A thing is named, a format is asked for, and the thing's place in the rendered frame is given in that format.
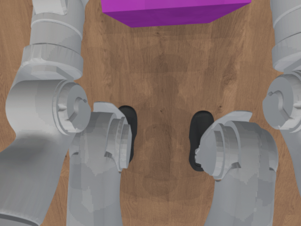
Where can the robot left forearm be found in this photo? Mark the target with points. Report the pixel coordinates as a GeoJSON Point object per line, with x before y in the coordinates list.
{"type": "Point", "coordinates": [55, 42]}

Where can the left robot foot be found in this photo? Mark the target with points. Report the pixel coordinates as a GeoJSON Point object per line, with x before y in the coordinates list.
{"type": "Point", "coordinates": [131, 117]}

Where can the carton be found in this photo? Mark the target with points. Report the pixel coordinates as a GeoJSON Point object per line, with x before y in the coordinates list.
{"type": "Point", "coordinates": [145, 13]}

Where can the robot left thigh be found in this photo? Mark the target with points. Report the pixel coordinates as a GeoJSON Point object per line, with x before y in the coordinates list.
{"type": "Point", "coordinates": [94, 177]}

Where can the robot right upper arm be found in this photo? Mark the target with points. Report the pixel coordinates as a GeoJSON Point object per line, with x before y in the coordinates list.
{"type": "Point", "coordinates": [282, 110]}

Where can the robot left upper arm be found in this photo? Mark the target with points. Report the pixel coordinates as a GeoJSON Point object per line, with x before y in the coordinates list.
{"type": "Point", "coordinates": [45, 115]}

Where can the robot right forearm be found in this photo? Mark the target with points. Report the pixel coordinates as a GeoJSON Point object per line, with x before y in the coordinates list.
{"type": "Point", "coordinates": [286, 18]}

